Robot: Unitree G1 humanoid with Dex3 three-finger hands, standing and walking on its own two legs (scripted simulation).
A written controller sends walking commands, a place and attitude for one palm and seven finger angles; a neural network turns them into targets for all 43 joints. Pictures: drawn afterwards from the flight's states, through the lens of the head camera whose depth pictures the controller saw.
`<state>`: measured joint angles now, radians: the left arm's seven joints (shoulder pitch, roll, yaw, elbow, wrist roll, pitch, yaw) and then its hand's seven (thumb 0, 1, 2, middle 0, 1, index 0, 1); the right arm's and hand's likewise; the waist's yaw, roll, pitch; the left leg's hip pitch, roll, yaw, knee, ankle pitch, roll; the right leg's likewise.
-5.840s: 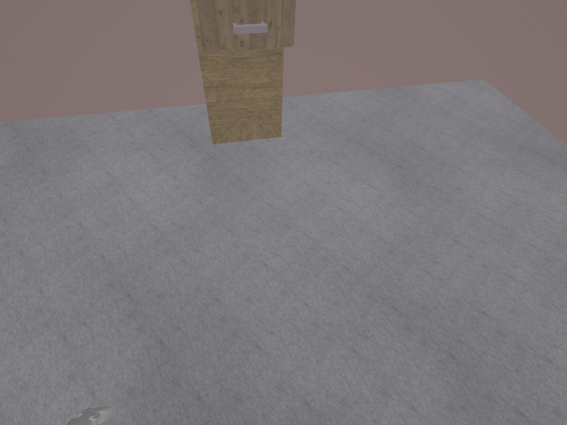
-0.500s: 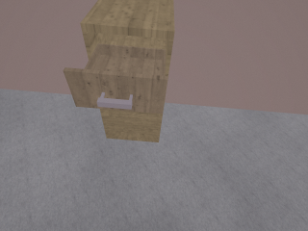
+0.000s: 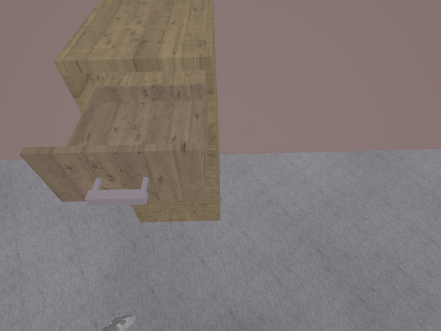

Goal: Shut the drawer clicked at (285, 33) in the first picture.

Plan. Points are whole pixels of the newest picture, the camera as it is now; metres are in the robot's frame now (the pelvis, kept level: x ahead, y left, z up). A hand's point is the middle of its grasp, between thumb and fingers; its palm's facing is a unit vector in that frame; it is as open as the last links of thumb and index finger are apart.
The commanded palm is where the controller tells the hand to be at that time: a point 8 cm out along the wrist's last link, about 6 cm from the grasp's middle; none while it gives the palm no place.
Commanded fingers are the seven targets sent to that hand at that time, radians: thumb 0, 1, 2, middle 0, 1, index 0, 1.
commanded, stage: take the last steps up to it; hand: left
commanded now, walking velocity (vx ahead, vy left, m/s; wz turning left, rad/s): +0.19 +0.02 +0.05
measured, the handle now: (119, 189) +0.40 +0.24 -0.01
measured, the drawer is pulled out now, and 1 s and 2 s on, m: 0.29 0.29 0.29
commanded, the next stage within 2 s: come to a stop and stand still in 0.14 s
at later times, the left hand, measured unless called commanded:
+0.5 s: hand out of the picture +0.05 +0.20 -0.17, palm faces +0.06 -0.99 -0.15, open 7.3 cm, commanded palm none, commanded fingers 0.00 0.90 0.90 -0.20 -0.30 -0.20 -0.30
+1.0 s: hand out of the picture +0.06 +0.14 -0.15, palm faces +0.00 -0.97 -0.23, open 7.2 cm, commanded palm none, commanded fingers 0.00 0.90 0.90 -0.20 -0.30 -0.20 -0.30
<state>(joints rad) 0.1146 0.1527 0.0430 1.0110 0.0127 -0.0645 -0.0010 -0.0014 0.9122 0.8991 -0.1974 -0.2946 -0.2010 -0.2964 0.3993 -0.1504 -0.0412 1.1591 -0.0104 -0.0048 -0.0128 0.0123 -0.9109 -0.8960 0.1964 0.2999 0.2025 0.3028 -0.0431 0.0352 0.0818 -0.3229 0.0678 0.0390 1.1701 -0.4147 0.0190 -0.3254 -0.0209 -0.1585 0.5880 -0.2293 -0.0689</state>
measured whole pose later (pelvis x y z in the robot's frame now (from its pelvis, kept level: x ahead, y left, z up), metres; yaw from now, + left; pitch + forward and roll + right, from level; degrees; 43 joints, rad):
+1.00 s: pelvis +0.03 -0.04 +0.01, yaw -2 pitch -1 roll +1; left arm 0.26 0.14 0.03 1.09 0.02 0.01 0.03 0.01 0.94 0.90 -0.20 -0.30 -0.20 -0.30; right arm 0.30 -0.17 -0.05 1.12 -0.01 0.05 -0.02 0.01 -0.91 -0.90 0.19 0.30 0.20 0.30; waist -0.02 0.03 0.02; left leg -0.30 0.05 0.04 0.69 -0.36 -0.02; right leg -0.19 0.01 -0.09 0.46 -0.25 -0.06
